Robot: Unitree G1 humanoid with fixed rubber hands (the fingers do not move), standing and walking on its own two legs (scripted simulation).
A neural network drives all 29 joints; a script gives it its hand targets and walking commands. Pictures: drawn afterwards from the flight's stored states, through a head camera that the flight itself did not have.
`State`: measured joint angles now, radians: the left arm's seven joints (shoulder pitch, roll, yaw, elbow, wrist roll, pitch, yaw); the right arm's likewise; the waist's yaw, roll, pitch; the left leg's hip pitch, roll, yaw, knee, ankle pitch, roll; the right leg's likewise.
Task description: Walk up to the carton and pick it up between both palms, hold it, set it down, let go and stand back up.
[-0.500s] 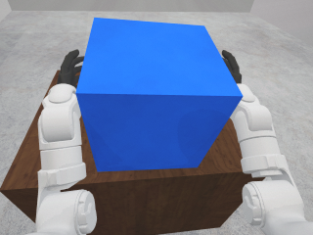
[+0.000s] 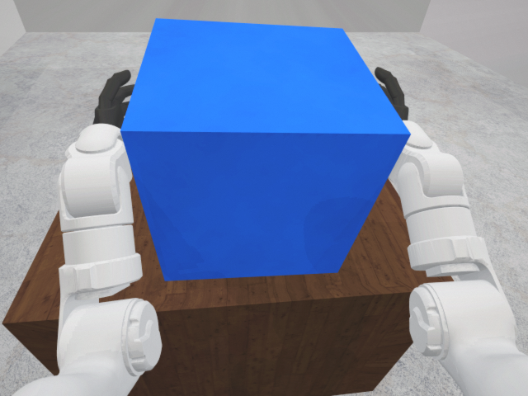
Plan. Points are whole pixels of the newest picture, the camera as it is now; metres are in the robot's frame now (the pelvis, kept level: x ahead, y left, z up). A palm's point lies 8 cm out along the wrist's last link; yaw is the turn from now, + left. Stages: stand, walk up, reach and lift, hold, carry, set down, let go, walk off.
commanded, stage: reach and lift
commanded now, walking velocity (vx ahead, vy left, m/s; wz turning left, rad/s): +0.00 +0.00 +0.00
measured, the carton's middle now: (253, 154) +0.41 -0.02 +0.20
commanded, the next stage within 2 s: hold in 0.74 s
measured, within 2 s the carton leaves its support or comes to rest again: neither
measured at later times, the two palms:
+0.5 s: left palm (104, 124) +0.38 +0.17 +0.27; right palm (387, 107) +0.38 -0.19 +0.29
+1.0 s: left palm (97, 122) +0.38 +0.18 +0.27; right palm (381, 99) +0.39 -0.18 +0.30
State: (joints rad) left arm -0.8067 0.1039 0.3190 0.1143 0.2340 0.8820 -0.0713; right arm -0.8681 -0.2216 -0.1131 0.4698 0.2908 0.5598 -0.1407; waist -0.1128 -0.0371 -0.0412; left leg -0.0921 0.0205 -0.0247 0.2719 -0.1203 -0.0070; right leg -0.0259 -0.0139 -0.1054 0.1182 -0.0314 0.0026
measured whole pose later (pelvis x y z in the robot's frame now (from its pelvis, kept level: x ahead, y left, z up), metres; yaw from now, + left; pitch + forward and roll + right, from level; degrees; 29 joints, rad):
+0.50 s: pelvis +0.01 +0.00 +0.00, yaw -1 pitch -3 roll -1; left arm -0.80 0.11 0.32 0.07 0.23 0.94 -0.07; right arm -0.93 -0.27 -0.06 0.48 0.38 0.62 -0.18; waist -0.11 -0.03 -0.07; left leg -0.08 0.02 -0.01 0.29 -0.14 -0.01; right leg -0.01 -0.01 -0.09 0.11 -0.04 0.01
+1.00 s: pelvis +0.01 +0.00 +0.00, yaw +0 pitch -3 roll -1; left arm -0.83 0.12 0.33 0.12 0.23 0.93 -0.08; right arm -0.98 -0.27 -0.06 0.54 0.37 0.63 -0.18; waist -0.10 -0.03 -0.08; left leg -0.09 0.02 -0.03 0.29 -0.14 -0.01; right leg -0.02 -0.01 -0.10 0.13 -0.05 0.00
